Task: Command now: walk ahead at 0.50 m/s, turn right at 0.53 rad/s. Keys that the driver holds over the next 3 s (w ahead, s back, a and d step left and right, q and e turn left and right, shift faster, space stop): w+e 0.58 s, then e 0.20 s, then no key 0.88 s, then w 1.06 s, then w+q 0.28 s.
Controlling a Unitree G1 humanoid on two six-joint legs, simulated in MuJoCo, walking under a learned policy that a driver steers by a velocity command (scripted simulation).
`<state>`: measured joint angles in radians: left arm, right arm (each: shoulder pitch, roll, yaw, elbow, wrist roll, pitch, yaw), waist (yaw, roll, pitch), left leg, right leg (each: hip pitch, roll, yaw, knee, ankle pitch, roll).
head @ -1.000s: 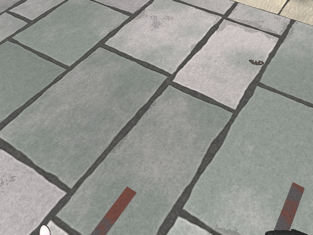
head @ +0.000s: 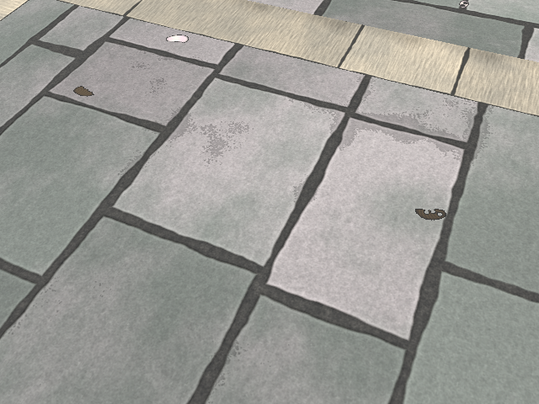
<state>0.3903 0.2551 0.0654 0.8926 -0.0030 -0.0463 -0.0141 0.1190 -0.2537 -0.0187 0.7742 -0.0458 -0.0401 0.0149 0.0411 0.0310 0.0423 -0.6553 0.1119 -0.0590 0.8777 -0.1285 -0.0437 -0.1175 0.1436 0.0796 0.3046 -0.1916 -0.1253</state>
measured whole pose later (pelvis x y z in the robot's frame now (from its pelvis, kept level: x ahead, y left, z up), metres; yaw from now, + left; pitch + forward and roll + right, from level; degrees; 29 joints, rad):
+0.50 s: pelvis +0.27 +0.04 +0.00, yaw -18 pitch +1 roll +1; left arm 0.19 0.31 0.07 0.75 0.04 0.01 -0.06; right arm 0.35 -0.26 -0.04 0.83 -0.02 -0.09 0.00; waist -0.03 -0.06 0.02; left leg -0.11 -0.01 0.14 0.29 -0.21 0.04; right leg -0.64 -0.04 0.03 1.07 -0.20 -0.03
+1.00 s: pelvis +0.42 -0.07 -0.01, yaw -32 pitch +1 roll +1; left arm 0.23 0.24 0.04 0.77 0.01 -0.01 0.00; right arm 0.20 -0.25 -0.04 0.77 -0.03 0.03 -0.01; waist 0.00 0.03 0.09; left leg -0.57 0.07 -0.02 1.07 -0.35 -0.03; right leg -0.30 0.12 0.00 0.40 -0.11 -0.12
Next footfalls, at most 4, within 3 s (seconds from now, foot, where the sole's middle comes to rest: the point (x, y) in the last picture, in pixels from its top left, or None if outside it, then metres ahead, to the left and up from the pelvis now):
0.22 left None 0.30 0.13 -0.78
0.74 right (368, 401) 0.48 -0.16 -0.78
1.26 left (296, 372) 0.55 0.02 -0.78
2.00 right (399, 386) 0.52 -0.23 -0.78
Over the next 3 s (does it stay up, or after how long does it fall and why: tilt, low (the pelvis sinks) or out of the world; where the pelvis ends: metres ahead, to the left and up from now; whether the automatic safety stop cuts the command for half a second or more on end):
stays up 0.95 -0.43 -0.02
